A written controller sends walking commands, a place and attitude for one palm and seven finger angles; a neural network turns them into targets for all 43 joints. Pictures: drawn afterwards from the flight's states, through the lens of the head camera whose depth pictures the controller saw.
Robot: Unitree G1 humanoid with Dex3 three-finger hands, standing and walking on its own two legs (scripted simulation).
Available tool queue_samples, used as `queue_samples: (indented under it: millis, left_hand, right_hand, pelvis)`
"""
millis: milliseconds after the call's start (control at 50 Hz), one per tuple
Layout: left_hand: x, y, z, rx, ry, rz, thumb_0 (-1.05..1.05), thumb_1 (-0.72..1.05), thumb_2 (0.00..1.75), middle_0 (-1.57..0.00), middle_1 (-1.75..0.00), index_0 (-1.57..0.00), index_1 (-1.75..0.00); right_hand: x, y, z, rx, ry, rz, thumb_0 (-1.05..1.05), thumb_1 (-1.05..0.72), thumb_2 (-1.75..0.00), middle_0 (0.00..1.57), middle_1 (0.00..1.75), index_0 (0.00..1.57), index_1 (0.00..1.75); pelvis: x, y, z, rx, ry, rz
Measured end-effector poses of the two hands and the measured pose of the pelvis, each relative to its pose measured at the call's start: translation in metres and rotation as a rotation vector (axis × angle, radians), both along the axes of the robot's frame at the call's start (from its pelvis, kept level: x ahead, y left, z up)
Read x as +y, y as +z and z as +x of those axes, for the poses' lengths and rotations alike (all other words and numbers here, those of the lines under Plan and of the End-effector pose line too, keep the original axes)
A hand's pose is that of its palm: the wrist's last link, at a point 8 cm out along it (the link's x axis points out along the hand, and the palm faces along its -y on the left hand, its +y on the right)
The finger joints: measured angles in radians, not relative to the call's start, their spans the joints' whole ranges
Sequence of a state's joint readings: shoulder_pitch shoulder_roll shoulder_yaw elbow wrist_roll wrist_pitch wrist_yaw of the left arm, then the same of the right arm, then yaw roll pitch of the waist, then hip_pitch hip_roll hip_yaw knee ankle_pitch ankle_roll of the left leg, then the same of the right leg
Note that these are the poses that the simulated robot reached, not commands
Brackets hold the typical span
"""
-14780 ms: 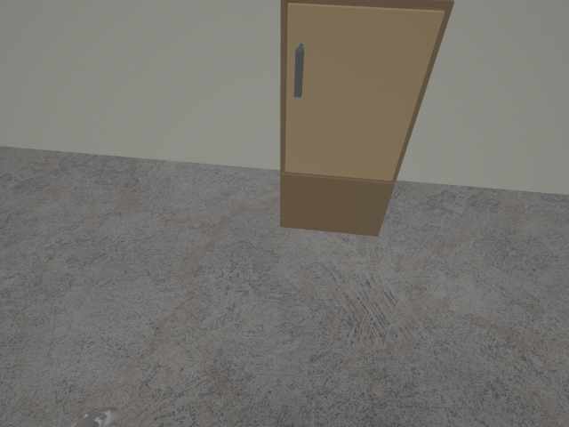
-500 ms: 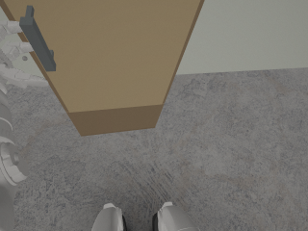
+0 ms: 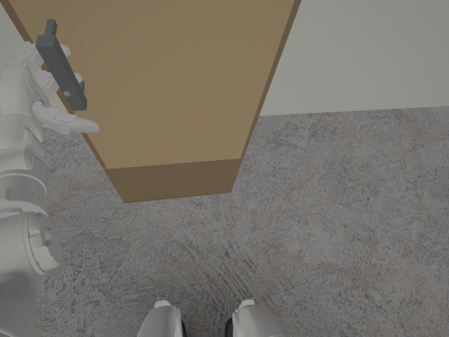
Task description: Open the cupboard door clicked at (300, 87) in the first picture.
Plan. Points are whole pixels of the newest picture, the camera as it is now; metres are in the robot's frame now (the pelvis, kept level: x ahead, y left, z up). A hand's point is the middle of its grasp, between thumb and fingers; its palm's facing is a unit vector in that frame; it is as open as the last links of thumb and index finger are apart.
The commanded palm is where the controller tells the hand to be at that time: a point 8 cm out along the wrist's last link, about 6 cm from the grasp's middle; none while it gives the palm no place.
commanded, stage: slide the fingers in behind the handle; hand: left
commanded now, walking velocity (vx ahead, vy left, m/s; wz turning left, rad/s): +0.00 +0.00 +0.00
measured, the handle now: (66, 68) +0.56 +0.23 +0.08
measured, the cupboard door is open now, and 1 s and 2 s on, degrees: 0 0 6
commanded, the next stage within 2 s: close the thumb around the handle in 0.80 s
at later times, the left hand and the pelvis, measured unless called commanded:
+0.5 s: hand (82, 92) +0.51 +0.20 +0.08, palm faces +0.06 -1.00 -0.01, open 14.0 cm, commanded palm +0.49 +0.24 +0.08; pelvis -0.01 -0.01 +0.00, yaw +0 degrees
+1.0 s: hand (82, 92) +0.52 +0.20 +0.08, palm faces +0.07 -1.00 -0.01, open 13.8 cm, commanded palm +0.49 +0.23 +0.08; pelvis +0.00 +0.00 +0.00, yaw +0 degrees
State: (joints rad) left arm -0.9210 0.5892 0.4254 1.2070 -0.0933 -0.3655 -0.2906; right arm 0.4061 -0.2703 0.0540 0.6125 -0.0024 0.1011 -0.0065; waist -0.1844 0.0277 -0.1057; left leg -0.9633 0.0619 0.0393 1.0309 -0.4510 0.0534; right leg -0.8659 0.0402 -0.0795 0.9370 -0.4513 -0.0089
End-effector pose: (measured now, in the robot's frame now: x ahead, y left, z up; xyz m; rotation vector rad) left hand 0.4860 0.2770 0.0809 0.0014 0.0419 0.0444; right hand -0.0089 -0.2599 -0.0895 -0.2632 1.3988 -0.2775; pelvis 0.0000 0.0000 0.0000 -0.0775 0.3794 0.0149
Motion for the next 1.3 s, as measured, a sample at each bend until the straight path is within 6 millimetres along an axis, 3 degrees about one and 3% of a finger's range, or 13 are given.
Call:
queue_samples:
  millis: [340,980,1120,1300]
  left_hand:
    - [-0.020,-0.002,0.003,0.004,-0.002,-0.005,-0.01,-0.50,0.30,-0.30,-1.20,-0.30,-1.20]
    - [-0.022,-0.003,0.005,-0.012,0.023,0.007,-0.01,-0.48,0.31,-0.30,-1.20,-0.30,-1.21]
    - [-0.022,-0.003,0.005,-0.010,0.032,0.017,-0.01,-0.29,0.39,-0.31,-1.22,-0.31,-1.23]
    - [-0.023,-0.003,0.002,-0.011,0.036,0.018,-0.01,0.15,0.58,-0.34,-1.27,-0.32,-1.27]
  right_hand:
    - [-0.008,-0.002,-0.015,0.016,-0.012,-0.002,0.00,-0.90,-0.90,0.21,0.30,0.21,0.30]
    - [0.001,-0.005,-0.011,0.016,0.004,0.014,0.00,-0.90,-0.90,0.21,0.30,0.21,0.30]
    - [0.002,-0.006,-0.010,0.022,0.007,0.022,0.00,-0.90,-0.90,0.21,0.30,0.21,0.30]
    - [0.001,-0.006,-0.007,0.017,0.005,0.025,0.00,-0.90,-0.90,0.21,0.30,0.21,0.30]
  pelvis:
    - [-0.006,-0.003,-0.005,0.004,0.000,0.005]
    - [0.000,-0.003,-0.004,0.009,0.006,0.002]
    - [0.000,-0.003,-0.002,0.009,0.009,0.002]
    - [-0.001,-0.001,0.000,0.003,0.009,0.004]
